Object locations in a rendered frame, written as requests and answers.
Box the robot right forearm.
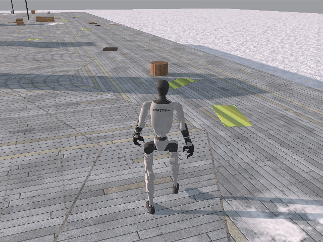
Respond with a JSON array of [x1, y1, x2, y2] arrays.
[[181, 123, 192, 147]]

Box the right robot upper arm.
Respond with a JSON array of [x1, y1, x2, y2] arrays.
[[173, 102, 186, 131]]

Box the robot right hand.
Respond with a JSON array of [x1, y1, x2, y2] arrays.
[[183, 144, 194, 158]]

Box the robot left thigh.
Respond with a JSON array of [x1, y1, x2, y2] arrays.
[[144, 141, 155, 182]]

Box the robot left hand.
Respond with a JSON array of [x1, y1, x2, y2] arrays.
[[133, 136, 144, 146]]

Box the robot right shin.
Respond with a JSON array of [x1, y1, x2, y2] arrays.
[[172, 157, 179, 187]]

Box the robot left forearm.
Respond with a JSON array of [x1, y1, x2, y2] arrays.
[[134, 121, 143, 138]]

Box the left robot upper arm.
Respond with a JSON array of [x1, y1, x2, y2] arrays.
[[137, 101, 152, 128]]

